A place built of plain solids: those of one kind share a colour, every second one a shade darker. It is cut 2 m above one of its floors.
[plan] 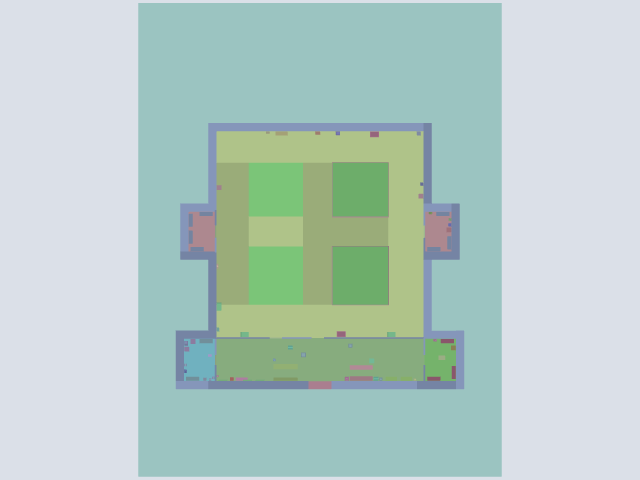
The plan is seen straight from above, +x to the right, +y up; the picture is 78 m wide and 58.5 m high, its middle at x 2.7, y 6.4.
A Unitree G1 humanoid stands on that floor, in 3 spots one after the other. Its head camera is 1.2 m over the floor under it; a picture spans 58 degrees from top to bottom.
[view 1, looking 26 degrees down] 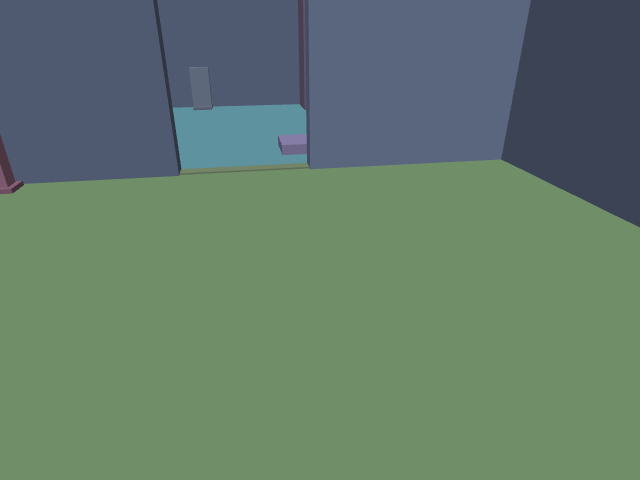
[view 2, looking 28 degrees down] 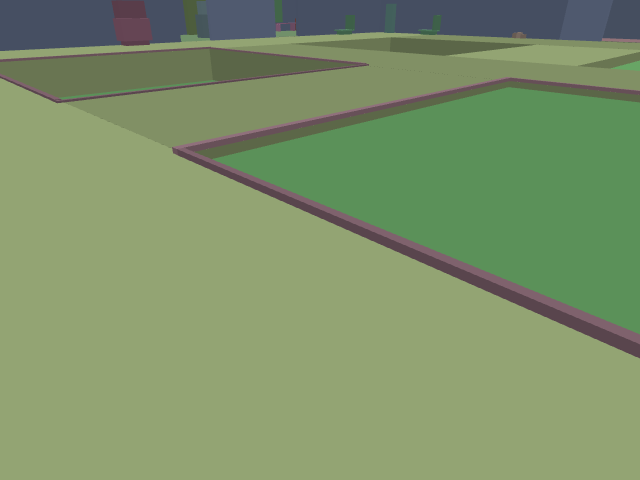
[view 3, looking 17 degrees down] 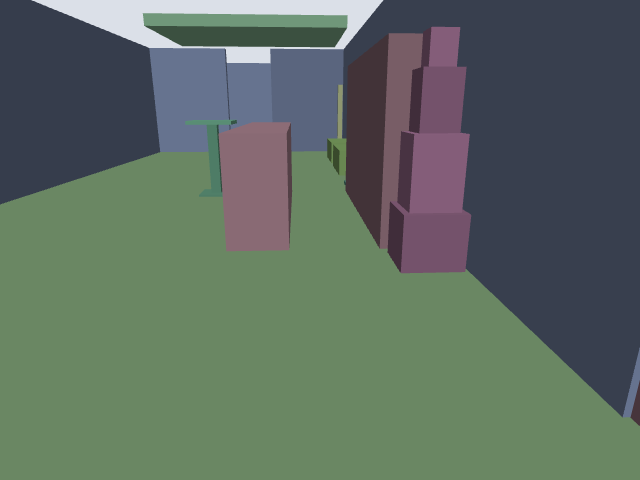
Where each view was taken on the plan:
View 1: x -5.97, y -8.22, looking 170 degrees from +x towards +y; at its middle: floor_foyer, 2.74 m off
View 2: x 12.88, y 13.01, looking -134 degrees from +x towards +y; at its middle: floor_gang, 2.56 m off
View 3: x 2.70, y -9.49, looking -3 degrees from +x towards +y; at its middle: floor_foyer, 4.10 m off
